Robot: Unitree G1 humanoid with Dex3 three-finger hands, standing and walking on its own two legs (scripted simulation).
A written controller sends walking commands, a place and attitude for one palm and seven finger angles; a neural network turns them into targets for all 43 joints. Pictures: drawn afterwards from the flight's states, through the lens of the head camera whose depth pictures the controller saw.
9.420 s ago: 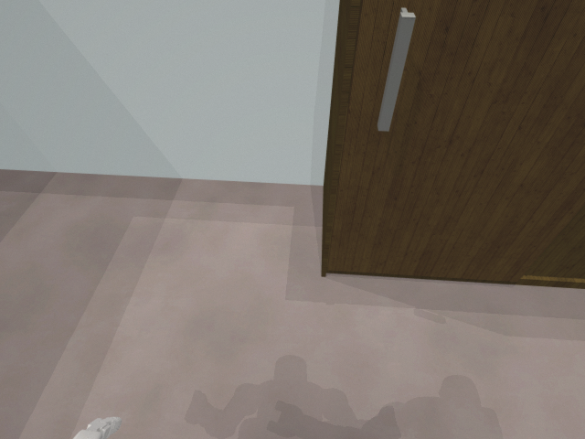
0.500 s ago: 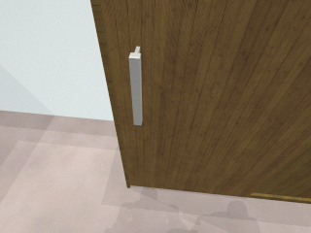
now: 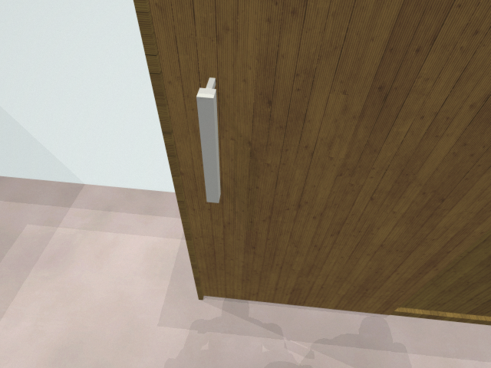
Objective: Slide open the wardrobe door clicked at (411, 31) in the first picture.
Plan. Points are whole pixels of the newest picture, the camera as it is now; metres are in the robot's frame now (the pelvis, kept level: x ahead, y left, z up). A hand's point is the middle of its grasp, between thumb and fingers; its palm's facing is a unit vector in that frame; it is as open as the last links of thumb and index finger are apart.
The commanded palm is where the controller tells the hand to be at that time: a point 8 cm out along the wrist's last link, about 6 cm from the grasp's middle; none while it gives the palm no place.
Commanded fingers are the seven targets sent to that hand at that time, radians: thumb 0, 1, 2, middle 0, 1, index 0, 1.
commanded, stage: raise the hand with hooked fingers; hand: left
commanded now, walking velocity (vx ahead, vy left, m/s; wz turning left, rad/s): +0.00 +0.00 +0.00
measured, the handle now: (212, 146) +0.47 +0.10 +0.10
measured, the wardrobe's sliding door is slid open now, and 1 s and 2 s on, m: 0.00 0.00 0.00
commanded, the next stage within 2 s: none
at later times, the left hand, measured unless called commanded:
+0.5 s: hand (123, 361) +0.14 +0.20 -0.05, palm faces +0.02 -1.00 -0.02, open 8.7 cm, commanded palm +0.13 +0.25 -0.02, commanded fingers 0.00 0.36 0.67 -0.24 -0.64 -0.24 -0.64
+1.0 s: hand (97, 288) +0.21 +0.23 +0.05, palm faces +0.06 -1.00 -0.08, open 11.7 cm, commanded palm +0.18 +0.28 +0.05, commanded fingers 0.00 -0.22 0.42 -0.28 -1.02 -0.28 -1.02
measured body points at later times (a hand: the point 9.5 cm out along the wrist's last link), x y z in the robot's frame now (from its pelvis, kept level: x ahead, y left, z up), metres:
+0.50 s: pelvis -0.02 -0.05 -0.07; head +0.01 -0.04 +0.38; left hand +0.14 +0.25 -0.04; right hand +0.20 -0.30 -0.09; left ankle +0.00 +0.05 -0.75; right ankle +0.03 -0.12 -0.75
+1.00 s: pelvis +0.01 -0.04 -0.04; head +0.04 -0.04 +0.41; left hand +0.20 +0.29 +0.05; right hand +0.17 -0.27 -0.12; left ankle +0.00 +0.05 -0.75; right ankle +0.03 -0.12 -0.75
